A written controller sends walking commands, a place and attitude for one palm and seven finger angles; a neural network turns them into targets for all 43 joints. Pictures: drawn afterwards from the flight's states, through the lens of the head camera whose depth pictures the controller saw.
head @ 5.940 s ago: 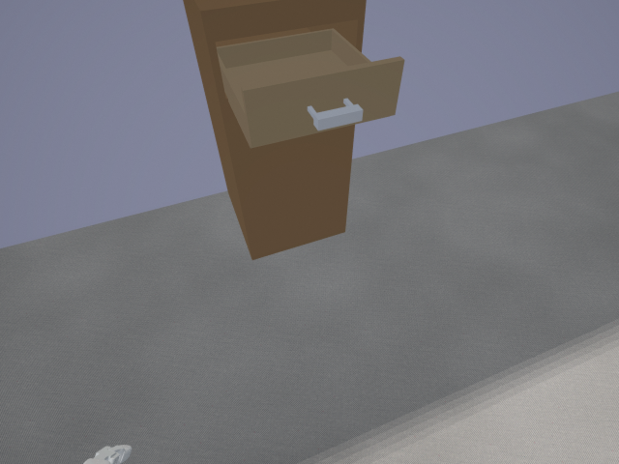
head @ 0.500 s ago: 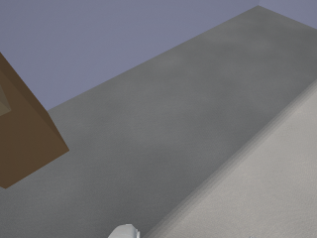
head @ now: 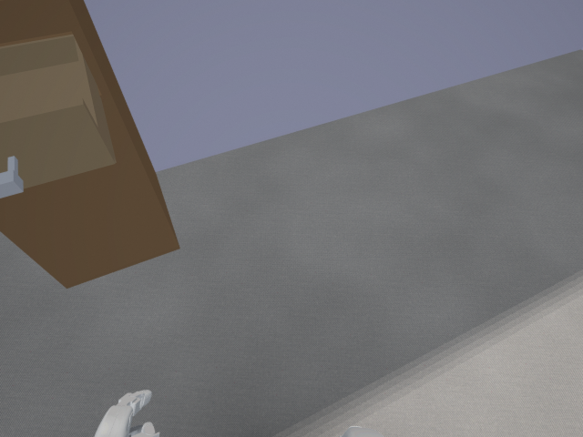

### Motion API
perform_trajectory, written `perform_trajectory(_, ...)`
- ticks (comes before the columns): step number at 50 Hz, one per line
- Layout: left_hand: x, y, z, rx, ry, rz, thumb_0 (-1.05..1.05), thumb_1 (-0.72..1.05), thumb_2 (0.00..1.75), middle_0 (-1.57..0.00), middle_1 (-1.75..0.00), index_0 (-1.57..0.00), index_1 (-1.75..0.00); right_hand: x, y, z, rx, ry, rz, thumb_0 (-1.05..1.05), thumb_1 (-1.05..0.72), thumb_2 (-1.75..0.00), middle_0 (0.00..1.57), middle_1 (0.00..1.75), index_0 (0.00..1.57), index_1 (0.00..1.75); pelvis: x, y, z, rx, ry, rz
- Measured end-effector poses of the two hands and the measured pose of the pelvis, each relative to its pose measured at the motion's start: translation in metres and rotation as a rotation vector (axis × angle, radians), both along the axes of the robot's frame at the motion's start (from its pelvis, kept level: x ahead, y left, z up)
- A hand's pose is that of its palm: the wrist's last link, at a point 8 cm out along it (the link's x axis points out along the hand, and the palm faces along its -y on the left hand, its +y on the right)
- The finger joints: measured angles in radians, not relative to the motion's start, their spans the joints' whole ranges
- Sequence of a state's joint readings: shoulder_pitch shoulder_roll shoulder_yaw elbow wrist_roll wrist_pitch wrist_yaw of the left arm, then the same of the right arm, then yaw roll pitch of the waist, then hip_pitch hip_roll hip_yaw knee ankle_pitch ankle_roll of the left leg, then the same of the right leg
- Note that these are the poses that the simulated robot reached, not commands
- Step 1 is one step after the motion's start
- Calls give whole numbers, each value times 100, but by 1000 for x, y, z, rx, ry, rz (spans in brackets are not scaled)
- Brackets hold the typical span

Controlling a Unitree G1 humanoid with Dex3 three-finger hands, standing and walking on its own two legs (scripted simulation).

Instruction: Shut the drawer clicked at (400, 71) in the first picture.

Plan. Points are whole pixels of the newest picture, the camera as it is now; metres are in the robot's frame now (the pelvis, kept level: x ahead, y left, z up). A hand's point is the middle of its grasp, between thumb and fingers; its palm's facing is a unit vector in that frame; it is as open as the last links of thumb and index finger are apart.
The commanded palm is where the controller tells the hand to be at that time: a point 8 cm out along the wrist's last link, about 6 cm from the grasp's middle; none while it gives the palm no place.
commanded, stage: turn to face it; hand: left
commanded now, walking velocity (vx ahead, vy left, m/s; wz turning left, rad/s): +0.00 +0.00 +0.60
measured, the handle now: out of the picture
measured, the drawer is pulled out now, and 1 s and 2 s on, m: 0.25 0.25 0.25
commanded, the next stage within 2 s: take the last steps up to it in 0.64 s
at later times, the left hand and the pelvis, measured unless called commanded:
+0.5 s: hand out of the picture -0.05 +0.20 -0.17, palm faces +0.33 -0.91 -0.26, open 7.4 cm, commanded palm none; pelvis -0.02 -0.01 -0.01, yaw +18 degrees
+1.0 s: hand out of the picture -0.06 +0.23 -0.16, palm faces +0.41 -0.89 -0.21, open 7.4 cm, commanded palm none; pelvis -0.03 +0.03 +0.01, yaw +24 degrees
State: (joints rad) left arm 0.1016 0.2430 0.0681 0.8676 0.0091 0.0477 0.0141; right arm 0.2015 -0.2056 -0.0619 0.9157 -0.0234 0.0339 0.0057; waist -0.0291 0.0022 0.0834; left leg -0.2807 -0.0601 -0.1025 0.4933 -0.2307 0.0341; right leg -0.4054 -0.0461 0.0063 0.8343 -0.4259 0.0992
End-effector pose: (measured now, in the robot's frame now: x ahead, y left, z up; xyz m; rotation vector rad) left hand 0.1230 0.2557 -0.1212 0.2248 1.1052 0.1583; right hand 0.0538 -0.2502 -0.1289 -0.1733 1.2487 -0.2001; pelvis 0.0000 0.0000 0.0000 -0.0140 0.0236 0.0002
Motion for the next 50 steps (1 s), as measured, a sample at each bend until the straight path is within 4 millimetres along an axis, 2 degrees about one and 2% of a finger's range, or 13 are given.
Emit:
perform_trajectory(3, 3, -14, 6, 11, -46, 13, 0, 90, 89, -20, -30, -20, -30, -4, -13, -11, 17, 23, 11, 1, -91, -90, 20, 30, 21, 30, -2, -13, -4, 12, 1, 37)
perform_trajectory(6, -6, -26, 10, 31, -79, 30, 0, 90, 89, -20, -30, -20, -30, -3, -27, -23, 32, 35, 24, 1, -91, -90, 20, 30, 21, 30, -4, -25, -10, 14, -9, 77)
perform_trajectory(12, -52, -35, 20, 37, -35, 125, 0, 90, 89, -21, -30, -20, -30, 16, -40, -17, 39, 42, 104, 1, -91, -90, 20, 30, 20, 30, -4, -33, 0, 46, -25, 164)
perform_trajectory(17, -99, -34, 13, 21, 27, 218, 0, 90, 89, -21, -30, -20, -30, 38, -36, -12, 25, 47, 190, 1, -91, -90, 20, 30, 20, 30, -7, -32, 3, 55, -30, 229)
perform_trajectory(22, -157, -24, -1, -7, 121, 318, 0, 90, 89, -21, -30, -21, -30, 73, -9, -7, 3, 21, 296, 1, -91, -90, 19, 30, 20, 30, -13, -19, 0, 45, -27, 281)
perform_trajectory(27, -217, -2, -28, -47, 217, 424, 0, 90, 89, -21, -30, -20, -30, 111, 41, -1, -25, -76, 413, 1, -91, -90, 19, 30, 20, 30, -19, 7, -13, 12, -23, 328)
perform_trajectory(29, -236, 8, -38, -58, 256, 461, 0, 90, 89, -21, -30, -20, -30, 120, 62, 4, -28, -117, 449, 1, -91, -90, 19, 30, 20, 30, -23, 15, -16, 19, -27, 341)
perform_trajectory(31, -247, 14, -38, -64, 282, 481, 0, 90, 89, -20, -30, -20, -30, 122, 78, 12, -28, -141, 475, 1, -91, -90, 20, 30, 20, 30, -25, 21, -13, 12, -36, 341)
perform_trajectory(36, -248, 26, -28, -82, 249, 500, 1, 91, 89, -20, -30, -20, -30, 110, 104, 22, -16, -150, 496, 1, -91, -90, 20, 30, 20, 30, -33, 33, 0, -9, -49, 369)
perform_trajectory(41, -238, 31, -19, -78, 181, 499, 0, 90, 89, -20, -30, -20, -30, 85, 114, 18, 18, -116, 491, 0, -91, -90, 20, 30, 21, 30, -40, 37, 5, -3, -50, 390)
perform_trajectory(45, -227, 29, -14, -78, 148, 479, 0, 90, 89, -20, -30, -20, -30, 63, 102, 12, 24, -87, 448, 0, -93, -90, 20, 30, 21, 30, -40, 37, 6, 7, -46, 403)
perform_trajectory(50, -205, 20, -8, -74, 112, 444, 0, 90, 89, -20, -30, -20, -30, 25, 73, 0, 22, 11, 397, 0, -92, -90, 20, 30, 21, 30, -33, 31, 6, 23, -39, 415)
